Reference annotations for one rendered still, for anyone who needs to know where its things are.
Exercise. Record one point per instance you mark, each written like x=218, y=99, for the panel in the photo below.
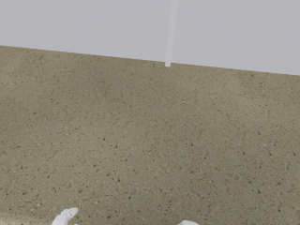
x=172, y=23

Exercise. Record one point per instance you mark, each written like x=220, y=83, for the left robot hand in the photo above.
x=65, y=216

